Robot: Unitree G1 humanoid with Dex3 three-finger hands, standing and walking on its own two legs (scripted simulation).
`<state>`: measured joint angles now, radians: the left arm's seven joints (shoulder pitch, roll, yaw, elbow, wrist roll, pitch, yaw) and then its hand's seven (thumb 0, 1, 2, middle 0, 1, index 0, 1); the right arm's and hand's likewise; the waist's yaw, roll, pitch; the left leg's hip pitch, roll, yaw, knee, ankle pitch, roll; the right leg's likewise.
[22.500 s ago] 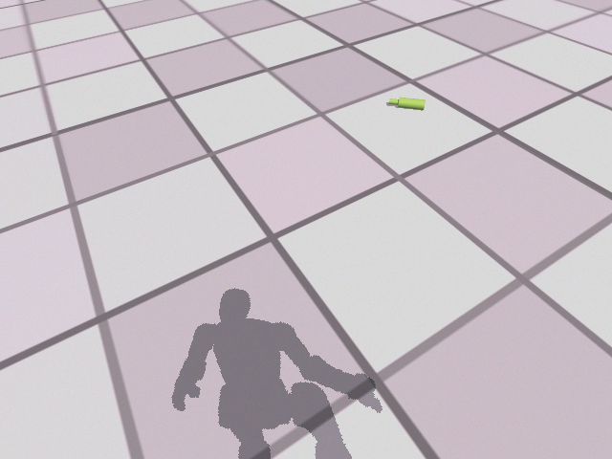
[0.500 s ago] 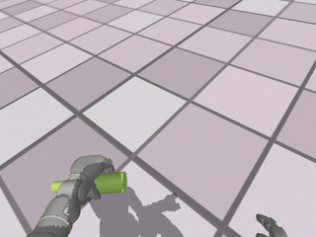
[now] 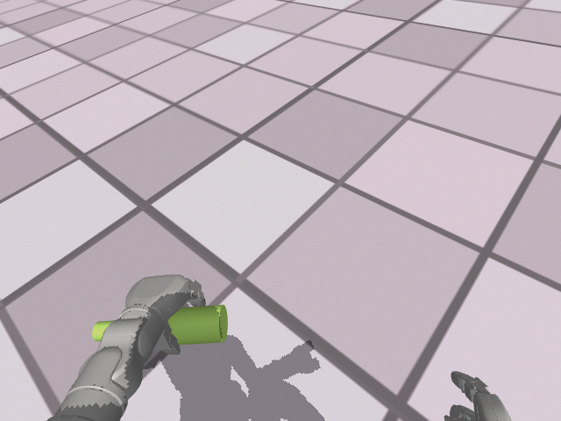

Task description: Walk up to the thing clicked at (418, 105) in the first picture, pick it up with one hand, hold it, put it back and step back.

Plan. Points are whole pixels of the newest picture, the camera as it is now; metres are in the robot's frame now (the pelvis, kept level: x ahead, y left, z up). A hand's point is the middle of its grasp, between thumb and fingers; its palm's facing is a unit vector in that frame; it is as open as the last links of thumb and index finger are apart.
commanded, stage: hold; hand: left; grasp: from above
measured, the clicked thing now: (160, 327) +0.30 +0.25 -0.06
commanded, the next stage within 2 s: crouch in 0.52 s
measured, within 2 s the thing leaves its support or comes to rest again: neither
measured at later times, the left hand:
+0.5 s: hand (168, 318) +0.29 +0.22 -0.03, palm faces -0.45 -0.04 -0.89, open 8.8 cm
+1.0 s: hand (178, 333) +0.30 +0.23 -0.10, palm faces -0.46 +0.01 -0.89, open 8.7 cm
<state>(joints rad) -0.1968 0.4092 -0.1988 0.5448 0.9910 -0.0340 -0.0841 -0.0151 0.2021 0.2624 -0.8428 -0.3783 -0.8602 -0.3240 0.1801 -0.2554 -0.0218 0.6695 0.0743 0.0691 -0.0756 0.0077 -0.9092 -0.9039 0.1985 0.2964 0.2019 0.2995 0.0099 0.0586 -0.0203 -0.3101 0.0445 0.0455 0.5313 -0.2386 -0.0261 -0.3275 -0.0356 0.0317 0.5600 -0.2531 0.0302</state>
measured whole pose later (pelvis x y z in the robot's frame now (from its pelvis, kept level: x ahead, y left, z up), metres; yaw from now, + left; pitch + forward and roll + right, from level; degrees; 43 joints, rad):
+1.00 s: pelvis +0.00 +0.00 -0.02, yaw +1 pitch +8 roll +0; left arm -0.31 0.39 -0.18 0.85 1.12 -0.12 0.15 -0.01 0.20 0.28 -0.85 -0.36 -0.86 -0.31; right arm 0.18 -0.25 -0.05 0.68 0.04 0.11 -0.05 0.00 -0.90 -0.90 0.20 0.30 0.20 0.30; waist -0.02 0.02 -0.06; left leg -0.56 0.05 0.02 0.73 -0.32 -0.03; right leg -0.56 -0.04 0.01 0.74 -0.33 0.03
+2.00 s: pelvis -0.06 +0.01 -0.35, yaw -2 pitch +37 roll -6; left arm -0.89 0.61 0.03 1.30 1.27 -0.17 0.35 -0.01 0.20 0.32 -0.78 -0.47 -0.79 -0.42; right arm 0.15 -0.25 -0.03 0.74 -0.11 -0.05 0.09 0.00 -0.90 -0.90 0.20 0.30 0.20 0.30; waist -0.19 0.02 -0.13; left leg -2.10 0.03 -0.11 2.12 -0.67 -0.02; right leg -2.04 -0.01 0.00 2.06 -0.68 0.06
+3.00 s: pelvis -0.07 +0.01 -0.44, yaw -5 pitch +33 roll -9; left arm -1.02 0.78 0.06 1.53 1.32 -0.26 0.39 -0.01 0.17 0.33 -0.80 -0.46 -0.82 -0.41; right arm 0.15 -0.27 0.09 0.74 -0.16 -0.04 0.13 0.00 -0.92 -0.90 0.20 0.30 0.20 0.30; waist -0.27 -0.02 -0.03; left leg -2.34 0.01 -0.18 2.42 -0.67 -0.03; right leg -2.25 0.02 -0.03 2.33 -0.67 0.06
